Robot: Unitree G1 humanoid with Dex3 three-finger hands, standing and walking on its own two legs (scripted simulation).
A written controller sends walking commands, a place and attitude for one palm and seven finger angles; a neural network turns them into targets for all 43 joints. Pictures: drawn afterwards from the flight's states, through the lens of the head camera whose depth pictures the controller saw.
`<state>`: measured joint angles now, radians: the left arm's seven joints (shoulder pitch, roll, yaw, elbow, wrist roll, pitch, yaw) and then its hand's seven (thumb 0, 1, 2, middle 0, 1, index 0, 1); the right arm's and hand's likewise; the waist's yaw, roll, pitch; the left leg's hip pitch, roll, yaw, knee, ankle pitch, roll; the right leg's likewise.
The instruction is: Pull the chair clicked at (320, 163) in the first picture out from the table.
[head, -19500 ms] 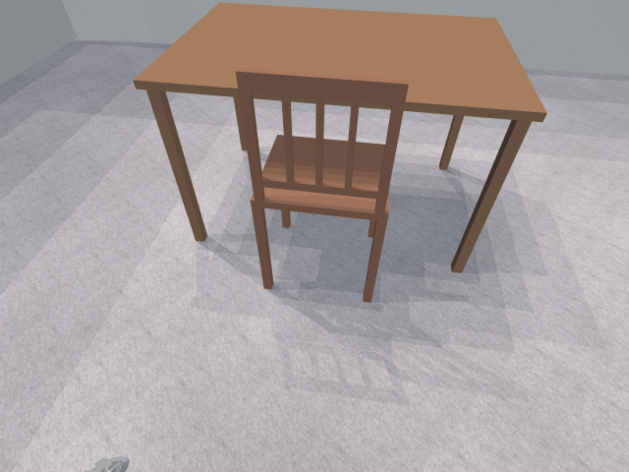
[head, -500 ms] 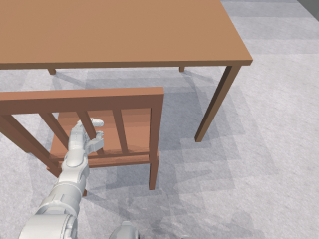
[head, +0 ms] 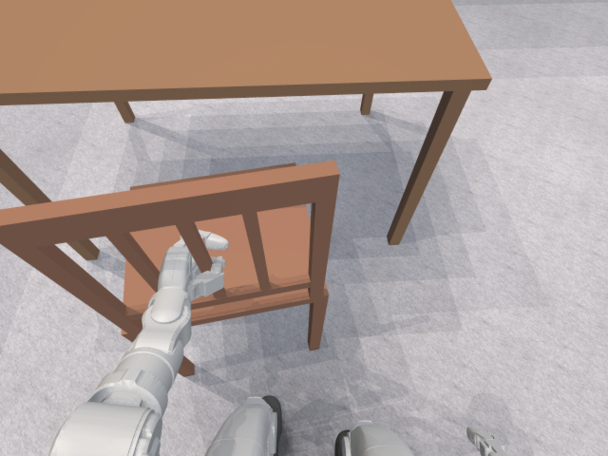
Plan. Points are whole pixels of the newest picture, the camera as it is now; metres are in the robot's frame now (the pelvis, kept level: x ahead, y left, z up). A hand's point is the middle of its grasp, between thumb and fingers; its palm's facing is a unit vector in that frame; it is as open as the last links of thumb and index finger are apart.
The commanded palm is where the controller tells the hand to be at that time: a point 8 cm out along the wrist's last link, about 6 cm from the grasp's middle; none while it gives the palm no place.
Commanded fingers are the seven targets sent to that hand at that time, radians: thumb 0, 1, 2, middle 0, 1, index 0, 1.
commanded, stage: step backward, pulling the chair out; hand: left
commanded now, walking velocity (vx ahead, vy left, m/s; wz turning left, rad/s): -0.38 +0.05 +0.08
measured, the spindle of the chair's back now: (204, 262) +0.39 +0.16 -0.07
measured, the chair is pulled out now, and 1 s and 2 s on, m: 0.19 0.29 0.54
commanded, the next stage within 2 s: stop walking, hand still on the chair in 2.00 s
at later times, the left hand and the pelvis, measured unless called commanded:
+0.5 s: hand (201, 303) +0.32 +0.15 -0.06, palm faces +0.07 -0.98 -0.17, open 5.2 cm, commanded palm +0.33 +0.21 -0.06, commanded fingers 0.00 0.90 0.90 -0.50 -1.45 -0.50 -1.45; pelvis -0.03 +0.00 +0.00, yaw +0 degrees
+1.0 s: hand (194, 336) +0.27 +0.16 -0.06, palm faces +0.05 -0.98 -0.18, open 5.2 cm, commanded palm +0.26 +0.21 -0.05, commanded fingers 0.00 0.90 0.90 -0.50 -1.45 -0.50 -1.45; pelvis -0.11 +0.00 +0.00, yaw +5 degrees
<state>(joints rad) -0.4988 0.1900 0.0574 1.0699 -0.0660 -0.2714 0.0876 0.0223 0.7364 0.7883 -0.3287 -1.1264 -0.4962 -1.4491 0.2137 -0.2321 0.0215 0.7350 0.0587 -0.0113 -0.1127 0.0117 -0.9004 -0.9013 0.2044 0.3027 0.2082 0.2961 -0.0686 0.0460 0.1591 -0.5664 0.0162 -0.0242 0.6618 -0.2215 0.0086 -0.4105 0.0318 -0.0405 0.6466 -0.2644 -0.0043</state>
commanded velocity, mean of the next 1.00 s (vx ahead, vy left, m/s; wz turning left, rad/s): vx -0.38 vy -0.03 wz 0.05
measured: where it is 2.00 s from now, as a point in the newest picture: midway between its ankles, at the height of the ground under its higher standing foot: outside the picture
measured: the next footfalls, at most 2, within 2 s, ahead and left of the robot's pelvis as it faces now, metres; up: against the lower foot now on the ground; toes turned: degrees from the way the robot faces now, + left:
left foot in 0.56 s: -0.03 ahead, +0.15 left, +0.00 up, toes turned +4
right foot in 1.08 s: +0.00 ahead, -0.13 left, +0.00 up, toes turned +3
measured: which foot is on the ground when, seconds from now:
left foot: down 0.00-0.38, up 0.40-0.54, down 0.56-1.00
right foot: down 0.00-0.98, up 1.00-1.00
